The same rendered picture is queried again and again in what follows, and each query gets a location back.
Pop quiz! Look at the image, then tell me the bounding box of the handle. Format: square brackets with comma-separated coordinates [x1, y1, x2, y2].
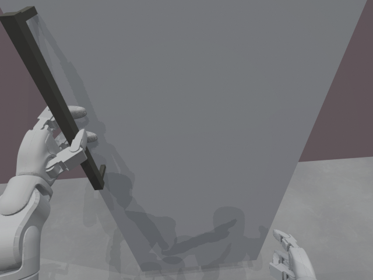
[0, 6, 106, 190]

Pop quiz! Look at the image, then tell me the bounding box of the robot right hand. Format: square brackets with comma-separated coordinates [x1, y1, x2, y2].
[269, 229, 316, 280]

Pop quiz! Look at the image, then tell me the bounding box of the robot left hand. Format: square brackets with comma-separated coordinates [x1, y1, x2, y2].
[16, 106, 98, 187]

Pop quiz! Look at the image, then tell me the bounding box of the fridge door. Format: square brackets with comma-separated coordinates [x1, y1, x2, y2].
[0, 0, 367, 272]

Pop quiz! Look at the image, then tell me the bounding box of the robot left forearm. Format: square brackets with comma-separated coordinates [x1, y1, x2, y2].
[0, 175, 53, 280]

